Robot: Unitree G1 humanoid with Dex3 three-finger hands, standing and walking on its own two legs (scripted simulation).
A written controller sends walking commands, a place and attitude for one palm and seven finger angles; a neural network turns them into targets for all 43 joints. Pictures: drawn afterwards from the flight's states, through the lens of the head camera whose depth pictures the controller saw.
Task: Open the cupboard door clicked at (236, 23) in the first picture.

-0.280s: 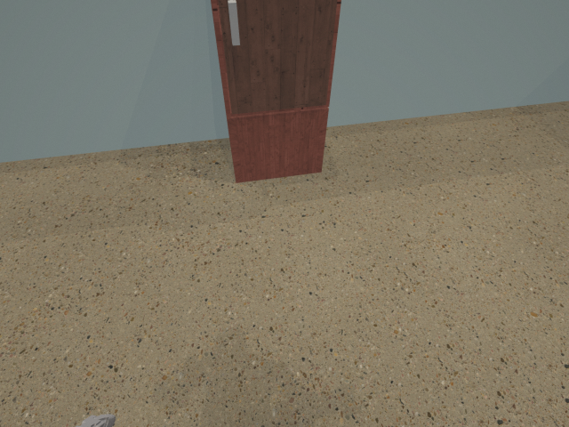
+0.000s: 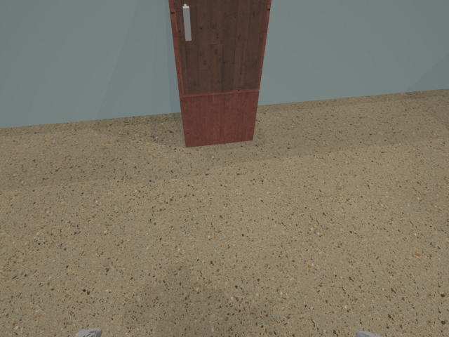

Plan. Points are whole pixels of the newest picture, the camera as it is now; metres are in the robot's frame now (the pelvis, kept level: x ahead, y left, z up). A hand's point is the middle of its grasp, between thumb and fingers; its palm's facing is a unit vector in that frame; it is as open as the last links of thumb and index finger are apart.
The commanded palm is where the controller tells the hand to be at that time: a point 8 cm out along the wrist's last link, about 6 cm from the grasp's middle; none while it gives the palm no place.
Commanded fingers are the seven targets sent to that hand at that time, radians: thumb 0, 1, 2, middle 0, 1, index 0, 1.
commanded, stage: stand and wait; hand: left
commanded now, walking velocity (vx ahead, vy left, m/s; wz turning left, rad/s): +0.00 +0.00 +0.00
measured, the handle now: (186, 22) +1.34 +0.25 +0.03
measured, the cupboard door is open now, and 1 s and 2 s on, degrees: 0 0 0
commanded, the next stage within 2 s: look at it before walking up in 0.54 s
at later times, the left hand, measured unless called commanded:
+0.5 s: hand out of the picture +0.05 +0.25 -0.15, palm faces -0.02 -0.94 -0.34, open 7.4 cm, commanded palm none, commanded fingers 0.00 0.90 0.90 -0.20 -0.30 -0.20 -0.30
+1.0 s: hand out of the picture +0.05 +0.25 -0.15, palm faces -0.03 -0.95 -0.32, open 7.4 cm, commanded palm none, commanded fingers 0.00 0.90 0.90 -0.20 -0.30 -0.20 -0.30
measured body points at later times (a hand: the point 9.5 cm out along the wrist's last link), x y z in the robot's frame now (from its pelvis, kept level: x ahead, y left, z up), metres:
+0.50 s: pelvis -0.01 +0.00 +0.00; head -0.01 +0.00 +0.45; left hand +0.06 +0.30 -0.13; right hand +0.06 -0.30 -0.13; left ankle -0.02 +0.13 -0.74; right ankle -0.02 -0.12 -0.74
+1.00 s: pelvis -0.02 +0.00 +0.01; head -0.01 +0.01 +0.46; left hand +0.05 +0.30 -0.13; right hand +0.06 -0.29 -0.13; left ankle -0.02 +0.13 -0.74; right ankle -0.02 -0.12 -0.74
